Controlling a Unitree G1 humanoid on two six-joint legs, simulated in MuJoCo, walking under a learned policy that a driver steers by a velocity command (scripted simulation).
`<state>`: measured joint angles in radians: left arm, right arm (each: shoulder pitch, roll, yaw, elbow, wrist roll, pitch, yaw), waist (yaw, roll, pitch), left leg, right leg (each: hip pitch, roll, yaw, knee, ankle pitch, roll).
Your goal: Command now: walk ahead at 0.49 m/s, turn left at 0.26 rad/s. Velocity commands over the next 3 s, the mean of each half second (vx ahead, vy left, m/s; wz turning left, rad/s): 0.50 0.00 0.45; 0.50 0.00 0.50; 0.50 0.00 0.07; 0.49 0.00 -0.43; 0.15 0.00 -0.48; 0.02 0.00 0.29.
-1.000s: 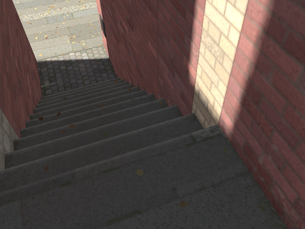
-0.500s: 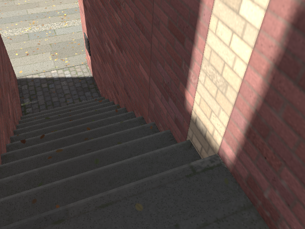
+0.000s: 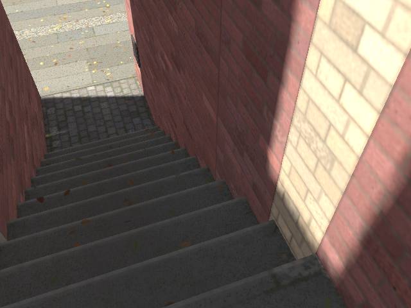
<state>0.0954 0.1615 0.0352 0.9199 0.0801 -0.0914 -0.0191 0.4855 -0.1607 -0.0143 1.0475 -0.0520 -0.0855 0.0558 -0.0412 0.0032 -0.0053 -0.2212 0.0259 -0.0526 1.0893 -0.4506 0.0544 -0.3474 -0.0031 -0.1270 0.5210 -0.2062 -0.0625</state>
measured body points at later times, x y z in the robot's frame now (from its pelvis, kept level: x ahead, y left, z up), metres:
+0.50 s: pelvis +0.25 +0.07 -0.02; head +0.27 +0.06 +0.43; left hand +0.12 +0.27 -0.17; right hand +0.48 -0.10 -0.13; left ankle +0.31 +0.17 -0.74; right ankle +0.05 -0.09 -0.72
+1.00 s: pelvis +0.50 +0.14 -0.11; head +0.50 +0.15 +0.34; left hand +0.56 +0.38 -0.23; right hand +0.45 -0.09 -0.24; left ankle +0.31 +0.17 -0.73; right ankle +0.67 +0.09 -0.84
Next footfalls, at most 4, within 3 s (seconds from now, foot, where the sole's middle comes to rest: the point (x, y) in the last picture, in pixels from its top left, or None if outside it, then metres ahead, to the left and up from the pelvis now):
0.48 left None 0.35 0.19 -0.77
1.04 right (178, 280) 0.68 0.10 -0.96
1.62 left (98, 268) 0.83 0.47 -1.14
2.22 right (148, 222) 1.17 0.29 -1.33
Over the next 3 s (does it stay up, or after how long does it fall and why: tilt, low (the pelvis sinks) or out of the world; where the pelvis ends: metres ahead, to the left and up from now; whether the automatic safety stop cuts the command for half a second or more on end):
stays up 1.13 0.48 -0.59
